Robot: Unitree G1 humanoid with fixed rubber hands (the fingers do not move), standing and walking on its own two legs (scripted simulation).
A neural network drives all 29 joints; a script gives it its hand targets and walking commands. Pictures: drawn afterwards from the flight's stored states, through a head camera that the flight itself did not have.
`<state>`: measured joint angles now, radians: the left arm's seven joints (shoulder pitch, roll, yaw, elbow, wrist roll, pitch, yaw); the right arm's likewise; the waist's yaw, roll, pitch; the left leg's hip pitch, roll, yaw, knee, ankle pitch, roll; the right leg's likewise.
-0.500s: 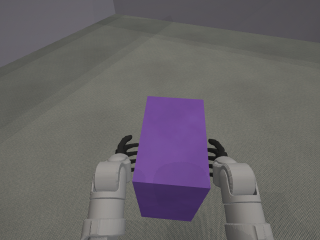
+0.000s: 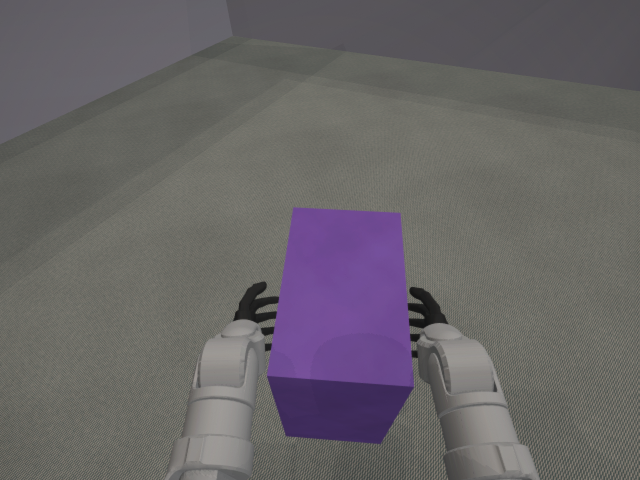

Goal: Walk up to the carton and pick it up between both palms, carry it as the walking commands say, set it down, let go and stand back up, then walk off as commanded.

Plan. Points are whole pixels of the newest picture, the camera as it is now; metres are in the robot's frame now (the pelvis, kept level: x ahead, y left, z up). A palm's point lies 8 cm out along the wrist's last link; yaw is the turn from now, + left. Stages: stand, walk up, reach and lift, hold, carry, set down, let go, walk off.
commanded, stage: carry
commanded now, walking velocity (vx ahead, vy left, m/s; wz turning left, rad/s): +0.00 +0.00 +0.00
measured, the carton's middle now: (339, 332) +0.35 +0.01 -0.03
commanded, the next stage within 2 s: hold in 0.94 s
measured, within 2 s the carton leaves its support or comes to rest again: neither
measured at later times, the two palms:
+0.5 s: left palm (241, 322) +0.31 +0.14 +0.05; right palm (425, 325) +0.31 -0.11 +0.04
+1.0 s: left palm (240, 321) +0.32 +0.14 +0.04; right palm (424, 323) +0.31 -0.11 +0.04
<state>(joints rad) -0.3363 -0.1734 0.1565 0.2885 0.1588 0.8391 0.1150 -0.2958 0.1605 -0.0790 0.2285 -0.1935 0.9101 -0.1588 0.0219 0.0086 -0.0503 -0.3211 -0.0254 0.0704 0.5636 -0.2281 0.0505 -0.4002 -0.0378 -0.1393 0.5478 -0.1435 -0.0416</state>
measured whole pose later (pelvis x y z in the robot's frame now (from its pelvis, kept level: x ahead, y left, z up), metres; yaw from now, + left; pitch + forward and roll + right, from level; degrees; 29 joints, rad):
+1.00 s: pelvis +0.02 +0.01 +0.00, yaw +0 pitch +0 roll +1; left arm -0.34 -0.17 0.16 0.28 0.17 0.79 0.10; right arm -0.30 0.16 -0.09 0.23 -0.20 0.84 -0.14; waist 0.02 0.00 -0.05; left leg -0.32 -0.03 0.07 0.58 -0.26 0.05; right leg -0.40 -0.04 -0.14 0.55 -0.16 -0.05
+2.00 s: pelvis +0.02 +0.02 -0.01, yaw +0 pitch -4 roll -1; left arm -0.45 -0.22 0.37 0.74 0.33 0.44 0.07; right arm -0.40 0.20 -0.33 0.62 -0.32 0.51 -0.11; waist -0.01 0.01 0.02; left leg -0.29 -0.03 0.05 0.70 -0.34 0.05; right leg -0.36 -0.02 -0.12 0.64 -0.22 -0.04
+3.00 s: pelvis +0.02 +0.02 -0.06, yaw +0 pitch +24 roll +0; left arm -0.56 -0.04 0.06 0.79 0.05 -0.13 0.24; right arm -0.46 0.06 -0.07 0.70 -0.03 -0.12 -0.25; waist -0.01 0.01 0.17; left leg -1.01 -0.03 0.05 0.99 -0.40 0.06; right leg -1.07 -0.02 -0.10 0.91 -0.26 -0.04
